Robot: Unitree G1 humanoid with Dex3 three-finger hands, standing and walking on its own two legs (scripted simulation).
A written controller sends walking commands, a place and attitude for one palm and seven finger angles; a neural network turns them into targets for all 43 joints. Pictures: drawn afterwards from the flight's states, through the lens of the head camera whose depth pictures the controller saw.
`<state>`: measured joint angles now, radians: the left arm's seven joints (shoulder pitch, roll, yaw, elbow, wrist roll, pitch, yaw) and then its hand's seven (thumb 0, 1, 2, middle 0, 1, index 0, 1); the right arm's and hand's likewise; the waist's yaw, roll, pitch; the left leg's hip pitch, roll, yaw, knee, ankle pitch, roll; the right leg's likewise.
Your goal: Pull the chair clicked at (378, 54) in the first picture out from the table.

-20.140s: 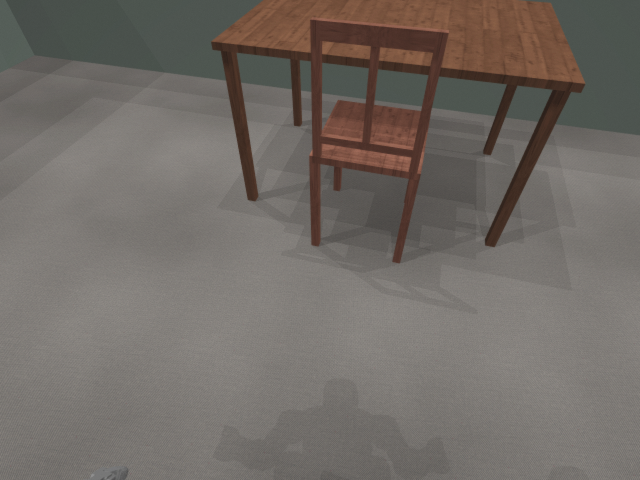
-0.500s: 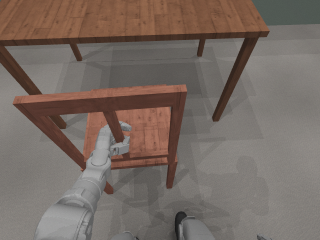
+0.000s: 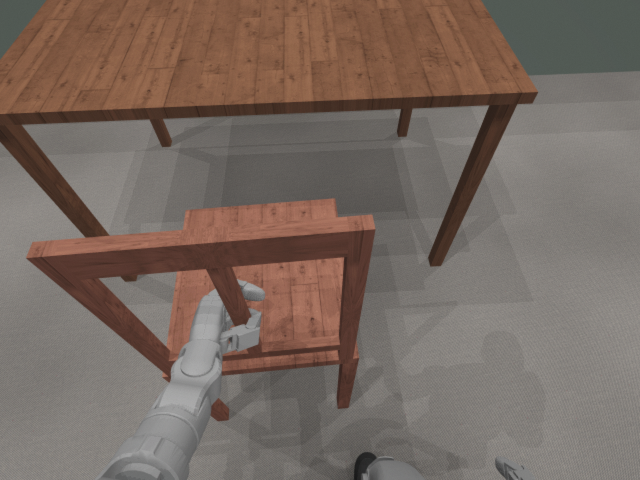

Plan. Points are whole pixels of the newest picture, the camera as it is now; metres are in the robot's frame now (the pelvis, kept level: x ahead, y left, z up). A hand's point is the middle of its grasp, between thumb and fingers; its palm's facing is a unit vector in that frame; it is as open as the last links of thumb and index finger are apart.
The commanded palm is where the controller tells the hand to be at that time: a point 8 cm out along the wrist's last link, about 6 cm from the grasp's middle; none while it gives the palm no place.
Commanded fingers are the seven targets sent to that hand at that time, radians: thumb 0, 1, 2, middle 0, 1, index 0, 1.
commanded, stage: stop walking, hand still on the chair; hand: left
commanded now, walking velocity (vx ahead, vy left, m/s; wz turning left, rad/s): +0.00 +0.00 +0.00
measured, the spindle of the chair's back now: (239, 313) +0.35 +0.13 -0.07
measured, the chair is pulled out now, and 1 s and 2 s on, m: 0.28 0.28 0.28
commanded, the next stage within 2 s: open the thumb and straighten the fingers in 0.56 s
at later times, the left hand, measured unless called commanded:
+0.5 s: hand (250, 330) +0.32 +0.11 -0.06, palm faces -0.06 -0.99 -0.14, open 5.5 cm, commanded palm +0.30 +0.16 -0.04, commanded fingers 0.00 0.90 0.90 -0.50 -1.45 -0.50 -1.45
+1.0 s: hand (242, 327) +0.32 +0.12 -0.06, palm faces -0.05 -0.99 -0.13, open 10.8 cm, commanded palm +0.31 +0.17 -0.04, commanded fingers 0.00 -0.55 0.20 -0.30 -0.87 -0.30 -0.87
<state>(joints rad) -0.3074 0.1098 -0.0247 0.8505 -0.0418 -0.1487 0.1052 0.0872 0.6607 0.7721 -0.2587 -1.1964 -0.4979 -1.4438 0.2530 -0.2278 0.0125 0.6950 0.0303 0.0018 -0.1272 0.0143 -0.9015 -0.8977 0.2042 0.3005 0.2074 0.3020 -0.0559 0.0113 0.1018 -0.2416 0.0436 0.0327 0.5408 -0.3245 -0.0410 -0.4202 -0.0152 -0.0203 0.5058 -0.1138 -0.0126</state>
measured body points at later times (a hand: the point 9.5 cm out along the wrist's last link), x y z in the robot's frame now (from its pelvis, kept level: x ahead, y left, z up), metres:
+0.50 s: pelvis +0.03 +0.01 +0.00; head +0.07 +0.00 +0.45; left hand +0.32 +0.16 -0.05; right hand +0.17 -0.23 -0.11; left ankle -0.03 +0.14 -0.73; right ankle +0.09 -0.11 -0.73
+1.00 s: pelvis +0.02 +0.01 -0.02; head +0.07 +0.00 +0.43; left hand +0.32 +0.17 -0.05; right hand +0.15 -0.25 -0.13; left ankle -0.03 +0.14 -0.73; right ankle +0.09 -0.11 -0.73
